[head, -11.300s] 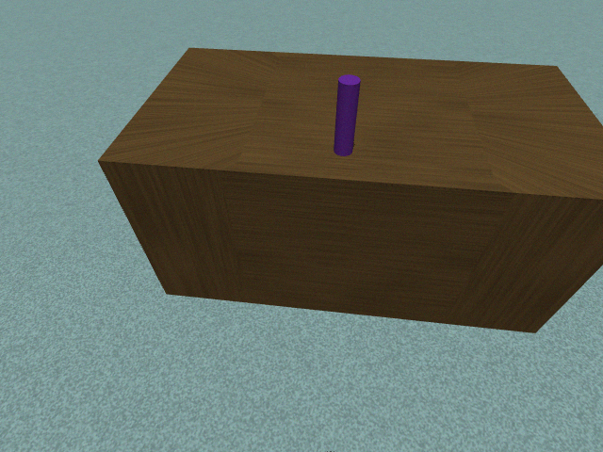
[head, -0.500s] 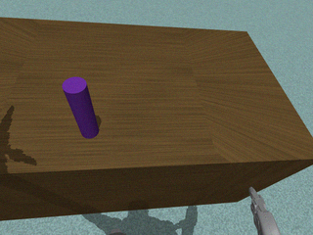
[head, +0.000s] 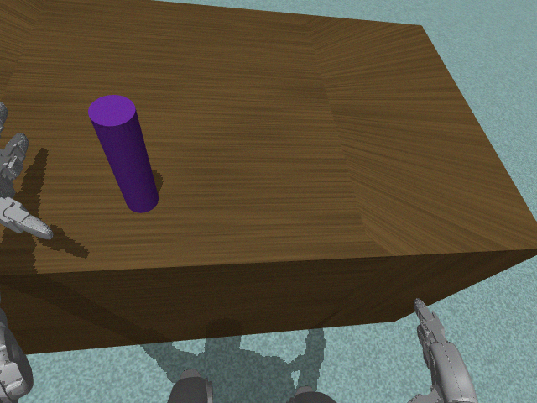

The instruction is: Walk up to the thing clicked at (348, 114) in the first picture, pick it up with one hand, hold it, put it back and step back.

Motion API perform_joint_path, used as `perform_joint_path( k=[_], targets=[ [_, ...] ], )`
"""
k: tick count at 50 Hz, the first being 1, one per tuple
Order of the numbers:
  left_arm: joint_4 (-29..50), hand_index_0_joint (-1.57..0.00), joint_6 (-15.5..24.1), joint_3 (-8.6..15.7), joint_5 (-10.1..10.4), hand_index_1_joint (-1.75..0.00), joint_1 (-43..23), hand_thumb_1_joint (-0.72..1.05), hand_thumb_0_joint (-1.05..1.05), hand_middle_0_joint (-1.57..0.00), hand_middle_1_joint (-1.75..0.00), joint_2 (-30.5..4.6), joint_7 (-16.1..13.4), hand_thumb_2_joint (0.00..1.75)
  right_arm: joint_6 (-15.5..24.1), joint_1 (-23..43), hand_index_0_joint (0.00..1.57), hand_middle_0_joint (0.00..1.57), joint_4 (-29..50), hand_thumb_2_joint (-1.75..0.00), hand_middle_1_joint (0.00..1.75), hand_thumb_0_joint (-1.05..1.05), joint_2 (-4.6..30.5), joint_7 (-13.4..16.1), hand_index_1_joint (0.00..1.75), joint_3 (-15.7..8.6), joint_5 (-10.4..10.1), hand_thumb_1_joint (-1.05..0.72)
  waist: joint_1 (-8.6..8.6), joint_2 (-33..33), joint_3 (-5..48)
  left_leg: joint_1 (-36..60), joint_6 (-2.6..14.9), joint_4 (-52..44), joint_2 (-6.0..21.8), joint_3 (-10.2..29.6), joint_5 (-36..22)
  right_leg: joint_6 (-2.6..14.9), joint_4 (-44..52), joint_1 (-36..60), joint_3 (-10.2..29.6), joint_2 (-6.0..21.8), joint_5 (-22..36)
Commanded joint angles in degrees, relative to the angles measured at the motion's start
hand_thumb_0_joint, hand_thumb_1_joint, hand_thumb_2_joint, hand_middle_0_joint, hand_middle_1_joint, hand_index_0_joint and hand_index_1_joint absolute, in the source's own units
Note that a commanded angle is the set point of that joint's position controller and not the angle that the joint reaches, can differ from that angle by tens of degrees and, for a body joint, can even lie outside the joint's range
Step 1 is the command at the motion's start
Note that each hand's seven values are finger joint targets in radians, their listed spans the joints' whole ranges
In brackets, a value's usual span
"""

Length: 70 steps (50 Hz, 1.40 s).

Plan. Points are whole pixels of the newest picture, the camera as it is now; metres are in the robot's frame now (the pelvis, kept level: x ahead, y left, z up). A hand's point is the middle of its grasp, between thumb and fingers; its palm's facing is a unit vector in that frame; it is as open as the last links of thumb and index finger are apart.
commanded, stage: close in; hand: left
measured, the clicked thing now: (130, 162) +0.46 +0.19 +0.05
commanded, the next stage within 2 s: rest palm in 0.50 s
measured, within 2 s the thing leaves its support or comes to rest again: leaves its support in 1.70 s
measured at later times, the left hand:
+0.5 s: hand (116, 168) +0.47 +0.22 +0.02, palm faces +0.12 -0.99 +0.03, open 17.4 cm
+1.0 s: hand (145, 165) +0.48 +0.18 +0.02, palm faces +0.12 -0.99 +0.01, open 15.9 cm
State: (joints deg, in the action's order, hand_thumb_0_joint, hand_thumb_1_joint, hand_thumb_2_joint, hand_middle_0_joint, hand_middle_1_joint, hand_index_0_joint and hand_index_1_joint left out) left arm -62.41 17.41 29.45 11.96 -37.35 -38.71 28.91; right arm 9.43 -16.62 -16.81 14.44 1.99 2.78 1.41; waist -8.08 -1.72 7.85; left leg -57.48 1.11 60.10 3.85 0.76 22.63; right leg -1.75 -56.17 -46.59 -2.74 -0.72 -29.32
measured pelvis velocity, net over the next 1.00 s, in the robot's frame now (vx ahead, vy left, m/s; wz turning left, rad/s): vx -0.01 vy -0.01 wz -0.03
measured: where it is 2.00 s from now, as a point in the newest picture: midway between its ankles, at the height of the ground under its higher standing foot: outside the picture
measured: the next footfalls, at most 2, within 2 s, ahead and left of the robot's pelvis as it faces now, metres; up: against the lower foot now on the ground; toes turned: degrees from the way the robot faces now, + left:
none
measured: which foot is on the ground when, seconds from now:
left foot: down 0.00-1.00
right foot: down 0.00-1.00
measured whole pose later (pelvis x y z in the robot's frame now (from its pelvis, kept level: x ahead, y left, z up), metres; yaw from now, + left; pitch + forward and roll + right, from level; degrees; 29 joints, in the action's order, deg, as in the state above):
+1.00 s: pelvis -0.01 -0.01 -0.02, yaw -1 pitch +23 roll -4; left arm -61.2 25.2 22.1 5.3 -42.3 -25.8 5.8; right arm 0.3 -21.4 -1.1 14.3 -3.0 -1.2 3.0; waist -11.4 -0.2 8.9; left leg -64.8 0.2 65.9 5.1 0.4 24.1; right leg -0.8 -64.2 -55.3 -1.9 -1.8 -31.7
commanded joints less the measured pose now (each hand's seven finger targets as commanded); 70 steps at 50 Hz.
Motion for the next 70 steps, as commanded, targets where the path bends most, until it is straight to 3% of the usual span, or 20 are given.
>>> perform_joint_path(
  k=[1, 5, 9, 12, 15, 17, 20, 24, 26, 31, 35, 38, 42, 44, 50, 56, 61, 63, 66, 70],
  targets=[
    [12.66, -0.07, 6.66, 1.87, -0.31, -0.07, -22.45, -0.61, 0.00, -0.08, -0.06, -14.72, -5.04, 0.04, 1.97, -4.00, 0.05, 0.05, 12.19, -0.04, 0.05, 0.00, 10.62, 0.08, 0.05, -7.18, 0.07, 0.56, -1.79, 13.36, 23.48, 31.54, -0.61, -3.80, 0.15, 3.42, -17.34, 2.88, 4.78, -7.96, -0.52, -1.28, 14.25],
    [16.63, -0.07, 9.32, 4.07, -2.03, -0.04, -25.34, -0.57, 0.00, -0.06, -0.05, -17.52, -9.95, 0.03, 0.74, -4.61, 0.05, 0.05, 15.24, -0.04, 0.05, 0.00, 10.91, -0.94, 0.05, -8.72, 0.89, 0.56, -0.74, 17.05, 28.01, 30.45, -0.67, -1.99, -0.14, 2.85, -16.35, 2.98, 2.58, -7.51, 0.07, -1.29, 13.84],
    [18.21, -0.07, 10.21, 2.65, -3.66, -0.04, -25.04, -0.55, 0.00, -0.07, -0.04, -12.67, -14.78, 0.03, -0.28, -3.61, 0.05, 0.05, 19.09, -0.05, 0.05, 0.00, 9.92, -2.03, 0.05, -8.88, 1.57, 0.53, 0.87, 20.62, 32.47, 32.91, -1.83, -1.77, 0.52, 3.92, -22.23, 3.56, 0.57, -7.47, -0.67, -1.91, 14.76],
    [16.21, -0.06, 9.57, 0.68, -4.52, -0.04, -23.06, -0.54, 0.00, -0.06, -0.04, -9.05, -17.05, 0.03, -1.24, -3.53, 0.05, 0.05, 18.91, -0.05, 0.05, 0.00, 10.16, -2.13, 0.05, -10.25, 1.74, 0.53, -0.09, 19.23, 32.45, 31.79, -1.53, -1.14, 0.88, 3.80, -23.25, 3.40, 0.34, -7.15, -0.64, -2.45, 15.89],
    [15.68, -0.06, 9.64, -0.94, -5.01, -0.02, -22.47, -0.50, 0.00, -0.06, -0.03, -6.72, -17.79, 0.02, -2.13, -3.73, 0.05, 0.05, 20.15, -0.05, 0.05, 0.00, 8.29, -2.38, 0.05, -8.42, 1.55, 0.54, -0.30, 16.23, 30.56, 26.97, -0.61, -0.85, 0.32, 2.63, -19.68, 2.87, 0.77, -4.73, 0.02, -2.44, 17.30],
    [13.00, -0.06, 9.17, -3.07, -4.42, -0.03, -21.36, -0.53, 0.00, -0.05, -0.04, -2.72, -17.36, 0.03, -2.65, -4.94, 0.05, 0.05, 20.15, -0.05, 0.05, 0.00, 9.49, -2.19, 0.05, -10.48, 1.38, 0.54, -2.06, 12.56, 28.60, 25.08, -0.21, -0.99, 0.48, 2.68, -17.88, 2.64, 0.98, -5.67, -0.08, -2.83, 17.30],
    [14.21, -0.06, 9.44, -2.33, -4.29, -0.02, -22.44, -0.50, 0.00, -0.05, -0.03, -4.21, -18.23, 0.02, -3.34, -6.37, 0.05, 0.05, 21.17, -0.05, 0.05, 0.00, 9.82, -2.43, 0.05, -10.08, 1.11, 0.54, -1.89, 11.26, 26.90, 23.81, -0.17, -1.59, 0.34, 2.54, -14.31, 2.57, 1.20, -6.07, 0.00, -2.65, 15.10],
    [13.21, -0.06, 10.01, -3.74, -4.01, -0.02, -22.17, -0.51, 0.00, -0.05, -0.03, -1.51, -19.06, 0.02, -3.63, -7.77, 0.05, 0.05, 23.10, -0.05, 0.05, 0.00, 10.61, -2.44, 0.05, -11.46, 0.52, 0.55, -3.13, 8.98, 24.48, 23.73, -0.04, -2.11, 0.24, 2.30, -12.29, 2.30, 1.42, -7.11, 0.19, -2.64, 14.18],
    [15.58, -0.06, 10.49, -4.66, -4.50, -0.01, -24.64, -0.50, 0.00, -0.05, -0.02, -1.04, -19.43, 0.02, -3.91, -9.30, 0.05, 0.05, 22.97, -0.05, 0.05, 0.00, 8.61, -2.86, 0.05, -9.12, 0.80, 0.55, -3.04, 10.37, 25.04, 23.62, 0.05, -1.76, 0.01, 2.13, -12.18, 2.30, 1.35, -7.10, 0.53, -2.35, 14.37],
    [13.51, -0.09, 10.73, -6.21, -4.72, -0.01, -24.68, -0.59, 0.00, -0.09, -0.01, 1.46, -20.17, 0.02, -4.23, -8.11, 0.05, 0.05, 24.87, -0.05, 0.05, 0.00, 8.69, -3.09, 0.05, -9.50, 0.78, 0.54, -3.44, 10.66, 25.81, 24.74, 0.03, -1.53, -0.05, 2.27, -12.38, 2.33, 1.20, -7.49, 0.51, -2.26, 14.07],
    [17.53, -0.09, 11.75, -4.90, -5.39, -0.02, -26.70, -0.61, 0.00, -0.10, -0.01, -0.78, -21.83, 0.02, -4.76, -7.17, 0.05, 0.05, 23.68, -0.05, 0.05, 0.00, 9.36, -3.34, 0.05, -10.94, 1.01, 0.53, -2.53, 12.83, 27.17, 23.91, -0.05, -1.26, -0.35, 1.74, -11.33, 2.22, 1.27, -6.02, 1.16, -1.92, 14.04],
    [15.78, -0.28, 11.80, -6.29, -5.95, -0.13, -26.89, -0.58, 0.00, -0.28, -0.13, 0.97, -22.19, 0.05, -4.94, -7.01, 0.05, 0.05, 25.03, -0.05, 0.05, 0.00, 7.86, -3.70, 0.05, -8.69, 1.16, 0.53, -2.93, 12.04, 29.34, 23.86, 0.30, 0.12, -0.21, 1.97, -15.54, 2.04, 0.53, -5.11, 1.12, -2.08, 17.97],
    [14.74, -0.43, 12.17, -5.42, -6.35, -0.26, -28.53, -0.53, 0.00, -0.43, -0.26, -1.02, -22.62, 0.12, -5.57, -6.07, 0.05, 0.05, 24.51, -0.05, 0.05, 0.00, 8.80, -3.52, 0.05, -9.71, 1.16, 0.52, -3.24, 11.66, 28.41, 22.61, 0.47, 0.02, -0.24, 1.88, -14.20, 1.92, 0.65, -5.46, 1.55, -2.12, 17.65],
    [11.35, -0.47, 11.68, -7.11, -6.07, -0.29, -26.84, -0.51, 0.00, -0.46, -0.29, 2.61, -22.47, 0.15, -5.86, -7.24, 0.05, 0.05, 24.28, -0.05, 0.05, 0.00, 8.10, -3.76, 0.05, -9.25, 1.19, 0.51, -4.04, 10.56, 26.97, 21.54, 0.72, 0.10, -0.34, 1.68, -12.77, 1.58, 1.32, -5.90, 2.21, -1.92, 16.98],
    [13.02, -0.58, 12.09, -6.71, -6.23, -0.39, -28.42, -0.43, 0.00, -0.58, -0.40, 1.92, -23.34, 0.23, -6.10, -7.27, 0.05, 0.05, 26.13, -0.05, 0.05, 0.00, 8.97, -3.78, 0.05, -10.50, 0.94, 0.51, -4.72, 10.57, 27.82, 22.53, 0.38, -0.65, -0.27, 1.82, -12.26, 1.83, 1.14, -5.81, 1.45, -2.29, 16.16],
    [15.08, -0.76, 12.68, -3.86, -5.80, -0.59, -23.28, -0.34, 0.00, -0.76, -0.59, -0.10, -23.25, 0.40, -6.75, -8.67, 0.05, 0.05, 26.17, -0.05, 0.05, 0.00, 9.38, -4.19, 0.05, -10.76, 0.93, 0.50, -1.79, 12.30, 30.42, 25.16, 0.03, -0.51, -0.17, 2.07, -17.38, 2.29, -0.09, -4.47, 0.58, -2.55, 18.31],
    [18.65, -0.97, 12.26, -6.89, -5.49, -0.81, -22.26, -0.18, 0.00, -0.97, -0.81, 3.39, -23.20, 0.60, -7.04, -8.46, 0.05, 0.05, 25.62, -0.05, 0.05, 0.00, 8.69, -3.90, 0.05, -10.79, 0.69, 0.50, -1.75, 12.39, 29.71, 25.19, 0.11, -0.68, -0.26, 1.59, -18.07, 2.04, 0.51, -3.32, 1.10, -2.47, 20.25],
    [14.83, -1.01, 11.60, -9.65, -5.37, -0.85, -20.14, -0.16, 0.00, -1.01, -0.85, 8.31, -22.87, 0.63, -6.89, -6.49, 0.05, 0.05, 27.28, -0.05, 0.05, 0.00, 7.99, -3.80, 0.05, -10.18, 0.55, 0.50, -3.04, 9.47, 27.16, 23.67, 0.36, -1.22, -0.21, 1.50, -15.21, 1.85, 1.43, -4.00, 1.36, -2.46, 18.79],
    [17.75, -1.06, 12.57, -6.29, -5.77, -0.91, -21.59, -0.10, 0.00, -1.06, -0.91, 1.90, -23.87, 0.69, -7.09, -6.89, 0.05, 0.05, 26.21, -0.05, 0.05, 0.00, 9.05, -3.70, 0.05, -10.49, 0.62, 0.50, -2.17, 9.96, 27.27, 23.65, 0.45, -1.07, -0.28, 1.44, -15.29, 1.72, 1.61, -3.84, 1.58, -2.23, 18.51],
    [18.28, -1.19, 13.64, -5.28, -5.25, -1.05, -21.52, 0.03, 0.00, -1.19, -1.05, 1.25, -23.87, 0.83, -7.41, -8.99, 0.05, 0.05, 24.72, -0.05, 0.05, 0.00, 9.34, -3.66, 0.05, -11.50, 0.54, 0.50, -2.69, 9.55, 26.38, 23.71, 0.70, -0.47, -0.51, 1.16, -16.80, 1.41, 1.36, -2.93, 2.17, -1.91, 20.78]
  ],
)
